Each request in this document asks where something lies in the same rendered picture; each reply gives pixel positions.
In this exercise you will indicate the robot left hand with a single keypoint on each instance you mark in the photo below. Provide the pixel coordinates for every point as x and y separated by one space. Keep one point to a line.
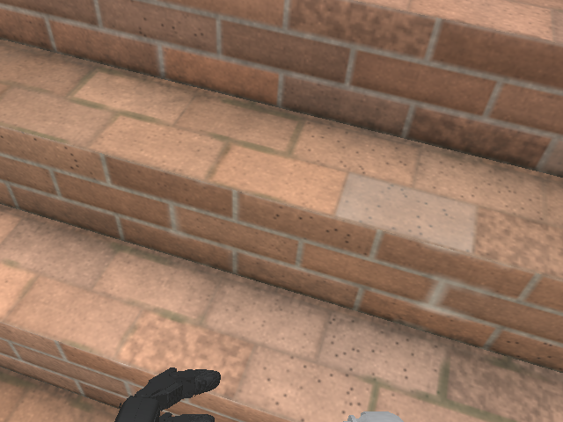
165 390

